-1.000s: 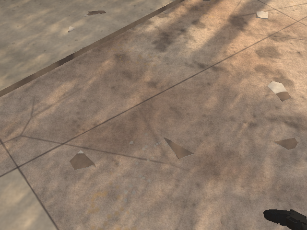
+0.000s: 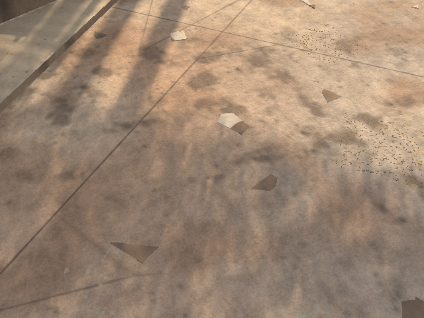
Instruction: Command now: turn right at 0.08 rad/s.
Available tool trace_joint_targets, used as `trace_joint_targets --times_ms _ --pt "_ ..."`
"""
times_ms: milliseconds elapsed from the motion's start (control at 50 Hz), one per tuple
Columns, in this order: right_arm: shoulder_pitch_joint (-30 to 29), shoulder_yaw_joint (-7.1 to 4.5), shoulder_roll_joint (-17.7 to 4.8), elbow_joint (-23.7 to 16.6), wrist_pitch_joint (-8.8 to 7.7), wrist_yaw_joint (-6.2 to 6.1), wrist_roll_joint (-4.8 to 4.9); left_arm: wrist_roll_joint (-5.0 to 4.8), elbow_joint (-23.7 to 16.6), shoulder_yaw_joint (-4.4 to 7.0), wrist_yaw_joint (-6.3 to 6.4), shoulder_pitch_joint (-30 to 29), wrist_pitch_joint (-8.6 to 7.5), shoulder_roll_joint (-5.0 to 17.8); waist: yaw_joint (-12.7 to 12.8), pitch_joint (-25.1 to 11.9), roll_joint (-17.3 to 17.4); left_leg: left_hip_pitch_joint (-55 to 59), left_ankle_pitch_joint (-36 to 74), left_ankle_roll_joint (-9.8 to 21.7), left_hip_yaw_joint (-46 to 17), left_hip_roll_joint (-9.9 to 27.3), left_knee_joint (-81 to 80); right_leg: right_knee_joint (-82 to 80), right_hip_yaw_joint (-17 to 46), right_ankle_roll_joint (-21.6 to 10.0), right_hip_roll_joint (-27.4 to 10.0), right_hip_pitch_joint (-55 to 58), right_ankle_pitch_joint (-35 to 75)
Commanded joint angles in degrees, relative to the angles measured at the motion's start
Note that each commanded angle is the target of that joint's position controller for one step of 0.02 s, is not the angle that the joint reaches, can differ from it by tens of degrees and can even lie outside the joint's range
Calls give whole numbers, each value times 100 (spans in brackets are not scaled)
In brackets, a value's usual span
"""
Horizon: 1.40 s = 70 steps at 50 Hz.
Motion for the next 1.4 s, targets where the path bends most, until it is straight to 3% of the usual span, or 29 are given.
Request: trace_joint_targets --times_ms 20,120,480,860,900,920,940,960,980,1020,1060,1100,1140,1160,1180,1200,1220,1240,1260,1280,1320,1400 --pt "-155 -161 -777 -365 -68 -36 28 -2 -347 167 13 -122 -134 561 -53 -245 149 -94 490 231 -483 487 -555 -326 336 -149 -356 194 851" --pt "-116 -116 -695 -294 -33 -26 32 -18 -262 161 47 -39 -179 516 -83 -287 -48 -6 600 204 -368 381 -416 -345 388 -135 -385 209 933" --pt "35 -50 -665 332 -59 -47 62 -37 70 150 172 141 -165 395 -58 -158 102 -138 564 157 -336 300 -562 -337 297 -77 -351 495 1134" --pt "212 3 -669 1082 -47 -86 81 -73 997 145 249 257 -177 368 -106 -3 116 -58 553 241 -364 265 -841 -532 144 43 -307 584 1118" --pt "363 -23 -740 1192 -15 -114 119 -100 1156 124 258 349 -172 280 -139 -32 320 -35 -1003 374 -455 238 -1054 -312 -168 19 -33 425 -239" --pt "437 -88 -936 1201 7 -139 164 -131 1148 131 257 283 -196 293 -201 149 597 -69 -2039 588 -819 439 -1274 62 -395 -6 141 3 -1071" --pt "621 -137 -1095 1222 5 -159 188 -158 1072 125 241 103 -263 302 -302 367 882 1 -2895 897 -1530 941 -1686 546 -554 -24 160 -574 -1328" --pt "685 -203 -1286 1219 -25 -177 198 -202 967 109 207 -102 -363 285 -350 626 1117 -15 -3263 1246 -2324 1575 -2080 1073 -624 -56 -29 -1006 -1177" --pt "719 -239 -1335 1203 -78 -193 185 -241 905 104 165 -288 -465 301 -401 853 1085 -78 -3075 1486 -2796 1933 -2296 1498 -466 -104 -297 -1347 -1113" --pt "709 -242 -1206 1141 -183 -175 175 -271 929 129 74 -283 -602 360 -368 817 882 451 -2266 1541 -2801 2052 -2288 1927 -322 -183 -609 -1949 -1423" --pt "583 -252 -1165 1055 -204 -151 271 -285 973 121 -5 -285 -705 337 -287 607 756 592 -1462 1268 -2080 1715 -2179 1149 -477 -231 -668 -1551 -1199" --pt "409 -274 -1245 1005 -160 -127 325 -268 1178 119 -55 21 -759 222 -47 340 747 -7 -846 1063 -1243 1232 -1913 141 -910 -180 -377 -173 -284" --pt "483 -230 -1104 1005 -121 -98 295 -274 1588 209 -51 857 -717 290 288 42 556 -761 -708 915 -842 897 -1269 -257 -1188 -85 -5 1309 308" --pt "407 -141 -846 970 -154 -72 251 -299 1703 265 -20 1340 -697 405 530 -87 234 -1198 -407 708 -535 651 -424 -497 -714 -205 -295 1959 84" --pt "298 8 -348 815 -214 -13 101 -266 1758 342 39 1996 -684 845 696 -404 -1191 -1913 -780 279 145 147 1762 -1232 1168 -642 -1597 2522 -545" --pt "292 -32 -401 578 -333 -23 256 -153 1798 366 -68 2227 -753 1232 599 -381 -1784 -3028 -1639 255 -85 -303 3061 -2123 3498 -1511 -2532 2622 -1832" --pt "180 -108 -797 542 -421 -18 392 -152 1675 262 -114 1669 -843 943 383 163 -888 -3503 -1339 380 -470 181 3782 -2192 3423 -1602 -2606 2203 -2395" --pt "152 -137 -904 552 -479 27 435 -152 1533 170 -139 1221 -895 661 242 470 -597 -3670 -667 496 -503 437 3860 -2205 2705 -1386 -2309 1992 -2123" --pt "198 -152 -873 625 -503 39 363 -138 1438 118 -173 942 -907 591 133 470 -426 -3533 -172 507 -408 600 3720 -2236 2067 -1193 -2014 1839 -1409" --pt "147 -189 -906 626 -510 49 275 -135 1405 88 -183 817 -889 540 76 488 -376 -3429 206 467 -360 718 3420 -2261 1546 -1050 -1821 1758 -619" --pt "99 -187 -745 636 -461 122 220 -99 1488 16 -157 1041 -829 376 80 359 -482 -3110 677 336 -143 774 3082 -2287 766 -927 -1510 1649 691" --pt "-666 -102 -455 294 -392 136 168 -99 1596 25 -24 1348 -749 553 216 457 -248 -3114 1322 18 125 659 1844 -2407 128 -1046 -1358 1434 1754"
